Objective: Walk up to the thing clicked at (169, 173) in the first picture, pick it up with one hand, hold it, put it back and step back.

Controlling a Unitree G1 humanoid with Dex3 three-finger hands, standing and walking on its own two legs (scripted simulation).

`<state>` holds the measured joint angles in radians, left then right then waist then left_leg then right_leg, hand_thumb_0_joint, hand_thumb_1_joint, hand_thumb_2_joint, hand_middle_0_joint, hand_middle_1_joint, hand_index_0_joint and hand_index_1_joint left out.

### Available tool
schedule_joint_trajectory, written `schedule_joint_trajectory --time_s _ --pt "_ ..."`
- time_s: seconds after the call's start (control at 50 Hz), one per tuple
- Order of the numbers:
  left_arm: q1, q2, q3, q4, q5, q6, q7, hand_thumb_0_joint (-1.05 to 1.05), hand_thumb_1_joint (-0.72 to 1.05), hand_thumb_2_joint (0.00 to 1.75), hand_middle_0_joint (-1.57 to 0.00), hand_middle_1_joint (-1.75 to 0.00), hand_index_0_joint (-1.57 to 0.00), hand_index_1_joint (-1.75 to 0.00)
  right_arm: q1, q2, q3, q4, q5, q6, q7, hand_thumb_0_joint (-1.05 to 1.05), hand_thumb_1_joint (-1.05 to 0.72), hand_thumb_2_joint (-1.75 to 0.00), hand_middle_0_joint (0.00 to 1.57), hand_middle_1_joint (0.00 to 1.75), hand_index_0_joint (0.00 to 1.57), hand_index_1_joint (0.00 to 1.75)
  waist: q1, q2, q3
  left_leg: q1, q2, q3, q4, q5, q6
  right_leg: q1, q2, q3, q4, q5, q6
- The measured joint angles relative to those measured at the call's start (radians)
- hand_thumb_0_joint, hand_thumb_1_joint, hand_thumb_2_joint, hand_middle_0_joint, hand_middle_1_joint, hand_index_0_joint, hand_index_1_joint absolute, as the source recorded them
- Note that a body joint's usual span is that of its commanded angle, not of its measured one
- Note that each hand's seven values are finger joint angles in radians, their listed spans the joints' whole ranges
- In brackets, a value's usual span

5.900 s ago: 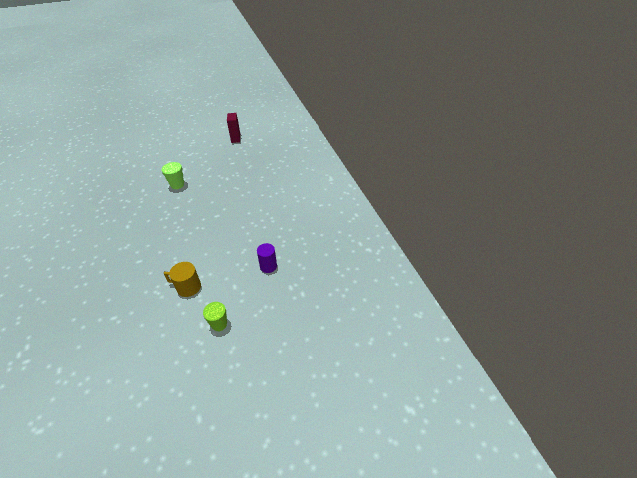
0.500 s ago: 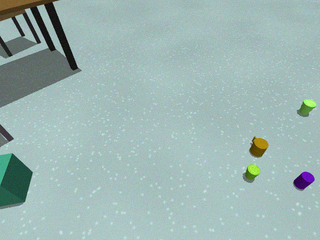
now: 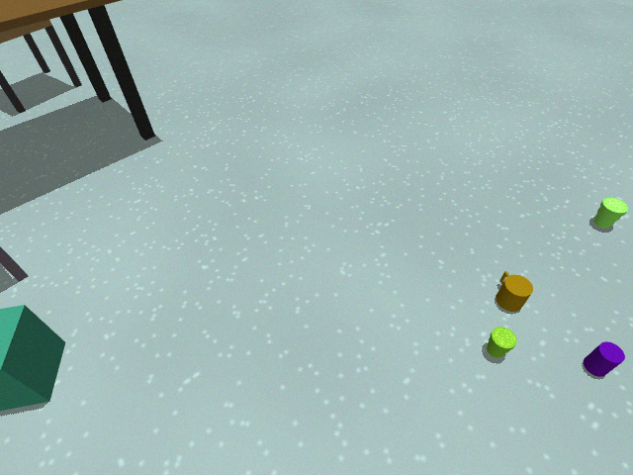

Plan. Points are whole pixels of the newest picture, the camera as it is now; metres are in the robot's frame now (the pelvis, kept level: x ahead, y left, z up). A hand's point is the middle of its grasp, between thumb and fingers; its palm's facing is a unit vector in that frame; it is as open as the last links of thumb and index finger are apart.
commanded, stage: stand
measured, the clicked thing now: (608, 214) +1.23 -1.22 -0.73
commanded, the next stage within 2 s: walk up in 0.42 s
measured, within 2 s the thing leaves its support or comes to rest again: neither
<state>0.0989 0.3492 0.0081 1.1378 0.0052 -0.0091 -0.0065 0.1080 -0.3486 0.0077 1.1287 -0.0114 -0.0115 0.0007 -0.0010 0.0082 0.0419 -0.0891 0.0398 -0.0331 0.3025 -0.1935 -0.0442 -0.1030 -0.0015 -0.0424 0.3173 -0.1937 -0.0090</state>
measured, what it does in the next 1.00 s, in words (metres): walks ahead: left foot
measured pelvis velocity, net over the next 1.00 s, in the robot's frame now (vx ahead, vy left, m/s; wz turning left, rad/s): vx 0.16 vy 0.07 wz -0.04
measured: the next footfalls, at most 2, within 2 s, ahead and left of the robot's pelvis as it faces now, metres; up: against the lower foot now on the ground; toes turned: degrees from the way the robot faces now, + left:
left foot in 0.70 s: +0.16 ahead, +0.18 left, +0.00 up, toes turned +4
right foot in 1.18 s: +0.41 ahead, -0.11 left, +0.00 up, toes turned -7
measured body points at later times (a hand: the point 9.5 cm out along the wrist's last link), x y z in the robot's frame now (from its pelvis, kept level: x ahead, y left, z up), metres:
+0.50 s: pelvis +0.00 +0.00 +0.00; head +0.01 +0.00 +0.45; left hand +0.07 +0.31 -0.13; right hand +0.07 -0.30 -0.13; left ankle -0.02 +0.15 -0.74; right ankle -0.02 -0.11 -0.75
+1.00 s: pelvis +0.16 +0.07 -0.01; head +0.16 +0.09 +0.44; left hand +0.23 +0.39 -0.13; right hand +0.17 -0.26 -0.11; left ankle +0.12 +0.18 -0.75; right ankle +0.26 -0.09 -0.70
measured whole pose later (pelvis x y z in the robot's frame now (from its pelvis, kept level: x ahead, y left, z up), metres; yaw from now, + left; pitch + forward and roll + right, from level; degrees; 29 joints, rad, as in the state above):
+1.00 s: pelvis +0.16 +0.07 -0.01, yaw -2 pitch -4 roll +1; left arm 0.26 0.45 0.07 0.99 0.02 -0.02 -0.10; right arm 0.32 -0.37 -0.08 0.96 -0.02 -0.08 0.06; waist -0.02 -0.07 0.05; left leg -0.04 0.01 0.11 0.37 -0.27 0.02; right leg -0.51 -0.06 0.05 0.84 -0.22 0.01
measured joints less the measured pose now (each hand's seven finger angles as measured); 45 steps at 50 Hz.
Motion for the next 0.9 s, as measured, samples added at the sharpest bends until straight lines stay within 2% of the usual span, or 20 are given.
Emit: schedule_joint_trajectory --time_s 0.42,0.44,0.48,0.52,0.58,0.64,0.68,0.7,0.72,0.74,0.78,0.8,0.84,0.9 --pt "0.008 -0.002 0.001 -0.003 0.0 0.001 0.0 0.0 0.9 0.9 -0.2 -0.3 -0.2 -0.3 0.004 -0.001 -0.002 -0.005 0.0 0.003 0.0 0.01 -0.9 -0.9 0.2 0.3 0.2 0.3 0.001 0.0 0.001 0.006 -0.001 0.003 -0.002 0.001 0.002 0.006 -0.001 0.003 -0.004 0.003 0.002" --pt "0.014 -0.001 0.011 -0.012 0.006 0.001 -0.009 0.0 0.9 0.9 -0.2 -0.3 -0.2 -0.3 0.01 0.0 -0.012 -0.013 -0.004 0.002 0.008 0.01 -0.9 -0.9 0.2 0.3 0.2 0.3 0.001 -0.001 -0.001 -0.005 -0.002 0.005 0.024 -0.034 0.016 -0.002 -0.002 0.003 0.014 -0.021 -0.002" --pt "0.04 0.006 0.032 -0.038 0.019 -0.009 -0.032 0.0 0.9 0.9 -0.2 -0.3 -0.2 -0.3 0.038 -0.006 -0.033 -0.035 -0.017 -0.007 0.028 0.01 -0.9 -0.9 0.2 0.3 0.2 0.3 0.004 -0.001 -0.016 -0.041 -0.003 0.006 0.119 -0.172 0.052 -0.024 -0.001 0.003 0.076 -0.113 -0.017" --pt "0.066 0.013 0.049 -0.061 0.027 -0.019 -0.046 0.0 0.9 0.9 -0.21 -0.3 -0.2 -0.3 0.067 -0.022 -0.05 -0.05 -0.027 -0.005 0.041 0.01 -0.9 -0.9 0.2 0.3 0.2 0.3 0.003 0.001 -0.034 -0.104 -0.002 0.024 0.257 -0.244 0.068 -0.029 -0.004 -0.007 0.095 -0.135 -0.031" --pt "0.099 0.029 0.067 -0.097 0.034 -0.038 -0.053 0.0 0.9 0.9 -0.21 -0.31 -0.2 -0.3 0.086 -0.05 -0.071 -0.058 -0.034 -0.003 0.053 0.01 -0.9 -0.9 0.2 0.3 0.2 0.3 0.028 -0.004 -0.022 -0.199 -0.003 0.047 0.417 -0.256 0.067 -0.002 -0.016 -0.006 0.066 -0.07 -0.042" --pt "0.14 0.05 0.075 -0.114 0.038 -0.037 -0.057 0.0 0.9 0.9 -0.21 -0.31 -0.2 -0.3 0.087 -0.076 -0.089 -0.075 -0.034 -0.012 0.067 0.01 -0.9 -0.9 0.2 0.3 0.2 0.3 0.046 0.007 -0.002 -0.255 0.02 0.037 0.406 -0.264 0.063 0.039 -0.016 -0.005 0.047 -0.087 -0.024" --pt "0.166 0.074 0.079 -0.116 0.037 -0.025 -0.061 0.0 0.9 0.9 -0.21 -0.31 -0.2 -0.3 0.091 -0.081 -0.098 -0.096 -0.031 -0.022 0.074 0.01 -0.9 -0.9 0.2 0.3 0.2 0.3 0.05 0.0 0.005 -0.262 0.034 0.038 0.337 -0.21 0.06 0.056 -0.023 -0.002 0.065 -0.115 -0.006" --pt "0.177 0.087 0.081 -0.115 0.035 -0.017 -0.063 0.0 0.9 0.9 -0.21 -0.31 -0.2 -0.3 0.096 -0.081 -0.104 -0.109 -0.03 -0.03 0.076 0.01 -0.9 -0.9 0.2 0.3 0.2 0.3 0.048 -0.007 0.006 -0.254 0.037 0.042 0.289 -0.154 0.054 0.055 -0.029 -0.001 0.098 -0.143 0.0" --pt "0.186 0.1 0.083 -0.114 0.034 -0.008 -0.064 0.0 0.9 0.9 -0.21 -0.31 -0.2 -0.3 0.1 -0.08 -0.11 -0.121 -0.031 -0.042 0.075 0.01 -0.9 -0.9 0.2 0.3 0.2 0.3 0.045 -0.022 0.008 -0.243 0.03 0.054 0.27 -0.056 0.043 0.04 -0.044 0.006 0.162 -0.189 -0.006" --pt "0.193 0.111 0.085 -0.111 0.033 0.001 -0.06 0.01 0.9 0.9 -0.21 -0.3 -0.2 -0.3 0.102 -0.077 -0.117 -0.133 -0.034 -0.056 0.07 0.01 -0.9 -0.9 0.2 0.3 0.2 0.3 0.041 -0.043 0.012 -0.236 0.017 0.072 0.282 -0.002 0.039 0.003 -0.056 0.03 0.277 -0.252 -0.024" --pt "0.199 0.118 0.082 -0.101 0.027 0.018 -0.05 0.01 0.9 0.9 -0.2 -0.3 -0.2 -0.3 0.113 -0.061 -0.121 -0.152 -0.038 -0.07 0.056 0.01 -0.9 -0.9 0.2 0.3 0.2 0.3 0.019 -0.068 0.008 -0.223 0.002 0.094 0.315 -0.049 0.043 -0.106 -0.014 0.113 0.544 -0.303 -0.039" --pt "0.198 0.117 0.077 -0.1 0.023 0.022 -0.048 0.01 0.9 0.9 -0.2 -0.3 -0.2 -0.3 0.123 -0.053 -0.118 -0.155 -0.033 -0.069 0.054 0.0 -0.9 -0.9 0.2 0.3 0.2 0.3 0.006 -0.073 0.001 -0.205 -0.003 0.097 0.303 -0.065 0.048 -0.155 0.007 0.127 0.635 -0.289 -0.044" --pt "0.191 0.113 0.067 -0.107 0.013 0.014 -0.053 0.01 0.9 0.9 -0.2 -0.3 -0.2 -0.3 0.146 -0.043 -0.107 -0.154 -0.025 -0.061 0.053 0.0 -0.9 -0.9 0.2 0.3 0.2 0.3 -0.005 -0.079 -0.006 -0.152 -0.008 0.103 0.25 -0.07 0.061 -0.237 0.021 0.12 0.722 -0.232 -0.041" --pt "0.181 0.106 0.063 -0.126 0.006 -0.009 -0.067 0.01 0.9 0.9 -0.2 -0.3 -0.2 -0.3 0.178 -0.032 -0.094 -0.159 -0.016 -0.062 0.054 0.01 -0.9 -0.9 0.2 0.3 0.2 0.3 -0.01 -0.085 -0.006 -0.065 -0.018 0.12 0.16 -0.059 0.064 -0.326 -0.003 0.106 0.7 -0.133 -0.018"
